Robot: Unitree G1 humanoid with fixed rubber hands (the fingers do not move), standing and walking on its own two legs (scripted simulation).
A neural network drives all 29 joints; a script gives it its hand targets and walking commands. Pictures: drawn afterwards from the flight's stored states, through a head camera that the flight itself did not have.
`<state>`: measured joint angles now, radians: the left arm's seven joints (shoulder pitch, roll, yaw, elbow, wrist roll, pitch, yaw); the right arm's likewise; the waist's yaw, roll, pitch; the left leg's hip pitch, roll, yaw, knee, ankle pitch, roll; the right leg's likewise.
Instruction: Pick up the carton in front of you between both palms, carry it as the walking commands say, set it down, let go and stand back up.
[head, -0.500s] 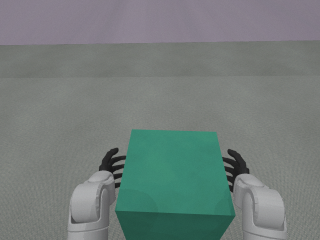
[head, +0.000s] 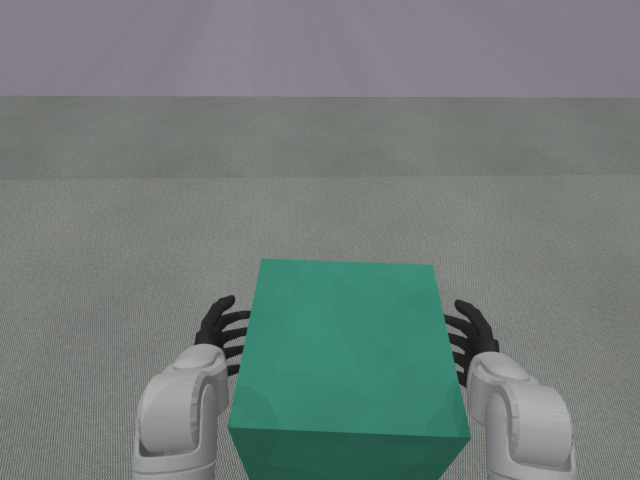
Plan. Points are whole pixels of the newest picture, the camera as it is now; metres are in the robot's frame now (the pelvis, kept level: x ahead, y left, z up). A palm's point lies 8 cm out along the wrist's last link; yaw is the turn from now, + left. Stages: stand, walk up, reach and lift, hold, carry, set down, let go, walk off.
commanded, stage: carry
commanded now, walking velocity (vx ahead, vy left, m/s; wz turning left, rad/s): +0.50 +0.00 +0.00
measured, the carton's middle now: (341, 386) +0.27 -0.01 +0.01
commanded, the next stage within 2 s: none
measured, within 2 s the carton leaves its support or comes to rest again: neither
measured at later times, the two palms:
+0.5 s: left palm (261, 187) +0.58 +0.13 +0.09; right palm (435, 188) +0.59 -0.17 +0.09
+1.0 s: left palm (267, 117) +0.89 +0.15 +0.07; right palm (396, 117) +0.89 -0.14 +0.08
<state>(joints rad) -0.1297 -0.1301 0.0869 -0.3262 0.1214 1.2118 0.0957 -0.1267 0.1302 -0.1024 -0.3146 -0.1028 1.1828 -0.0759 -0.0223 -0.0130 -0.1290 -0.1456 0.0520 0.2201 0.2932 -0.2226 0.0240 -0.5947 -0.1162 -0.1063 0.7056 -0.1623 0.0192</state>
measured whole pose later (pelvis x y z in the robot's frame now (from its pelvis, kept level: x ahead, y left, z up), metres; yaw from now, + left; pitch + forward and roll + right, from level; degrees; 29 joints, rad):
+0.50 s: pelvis +0.32 -0.03 +0.00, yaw +2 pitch +5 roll +1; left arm -0.17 -0.14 0.11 -0.35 0.10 1.22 0.09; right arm -0.17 0.14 -0.11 -0.37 -0.12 1.22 -0.08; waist 0.02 0.01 -0.10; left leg -0.61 0.11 0.13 0.64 -0.10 -0.01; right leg -0.06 -0.05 -0.22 0.24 -0.26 -0.01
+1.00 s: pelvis +0.62 +0.00 -0.01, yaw +1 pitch +3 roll +0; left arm -0.13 -0.13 0.08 -0.39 0.11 1.18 0.10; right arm -0.13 0.13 -0.10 -0.38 -0.10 1.16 -0.08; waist 0.00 -0.02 -0.05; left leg -0.11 0.05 0.21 0.39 -0.32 0.01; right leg -0.49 -0.05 -0.17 0.49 -0.01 0.02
